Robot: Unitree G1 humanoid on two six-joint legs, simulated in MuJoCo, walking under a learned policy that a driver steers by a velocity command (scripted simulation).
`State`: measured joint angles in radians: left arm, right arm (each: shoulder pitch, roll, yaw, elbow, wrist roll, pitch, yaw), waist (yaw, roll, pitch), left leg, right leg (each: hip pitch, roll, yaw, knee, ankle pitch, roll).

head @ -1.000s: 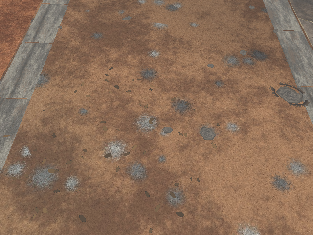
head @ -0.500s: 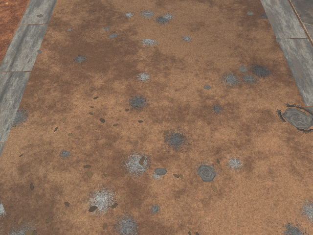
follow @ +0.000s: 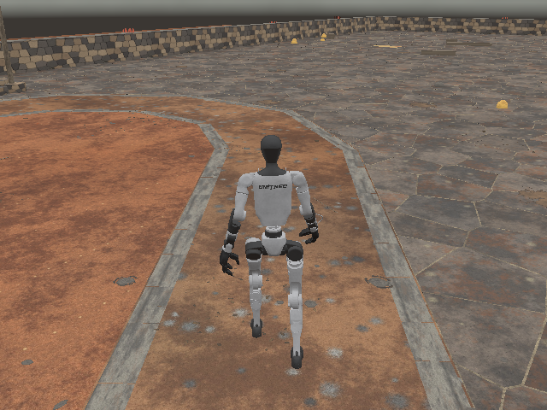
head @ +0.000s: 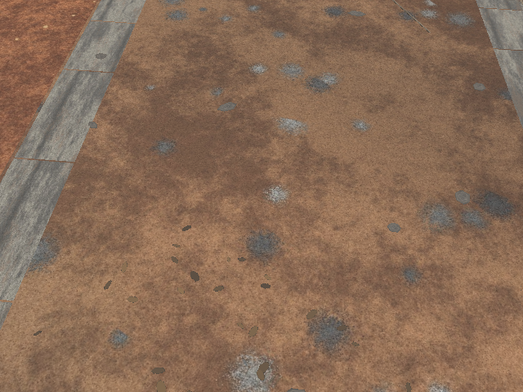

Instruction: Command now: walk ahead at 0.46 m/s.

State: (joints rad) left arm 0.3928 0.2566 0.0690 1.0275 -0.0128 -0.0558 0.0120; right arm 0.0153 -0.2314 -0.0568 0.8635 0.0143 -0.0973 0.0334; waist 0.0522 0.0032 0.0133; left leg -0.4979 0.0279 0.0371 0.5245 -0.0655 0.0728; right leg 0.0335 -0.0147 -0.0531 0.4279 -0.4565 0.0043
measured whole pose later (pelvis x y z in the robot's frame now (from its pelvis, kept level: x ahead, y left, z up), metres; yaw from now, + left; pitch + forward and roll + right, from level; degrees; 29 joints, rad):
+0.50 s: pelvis +0.16 +0.01 +0.02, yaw +0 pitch +1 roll +1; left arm 0.12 0.22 0.06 0.98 0.01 -0.02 0.03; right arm 0.17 -0.22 -0.03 1.02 -0.01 -0.05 -0.01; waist -0.02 0.00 0.00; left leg -0.17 -0.04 0.07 0.45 -0.29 0.03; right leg -0.35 -0.04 0.01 0.50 -0.16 0.02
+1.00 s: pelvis +0.18 -0.01 +0.01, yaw +0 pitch -1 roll +0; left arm 0.09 0.20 0.06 1.07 0.00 0.01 0.03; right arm 0.24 -0.20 -0.03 1.11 -0.01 0.00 -0.04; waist -0.01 0.00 0.04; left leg -0.12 0.02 0.05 0.49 -0.35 0.00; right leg -0.29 0.01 -0.02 0.52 -0.21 -0.02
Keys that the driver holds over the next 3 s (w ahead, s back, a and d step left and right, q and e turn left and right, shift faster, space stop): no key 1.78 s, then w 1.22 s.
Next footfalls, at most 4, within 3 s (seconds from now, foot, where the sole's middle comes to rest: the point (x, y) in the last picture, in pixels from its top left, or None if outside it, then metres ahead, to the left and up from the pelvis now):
0.42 right None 0.26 -0.12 -0.76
2.56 left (248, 309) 0.68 0.09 -0.76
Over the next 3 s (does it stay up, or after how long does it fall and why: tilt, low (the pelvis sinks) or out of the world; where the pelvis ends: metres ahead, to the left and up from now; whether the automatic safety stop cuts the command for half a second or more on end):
stays up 0.72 -0.01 0.02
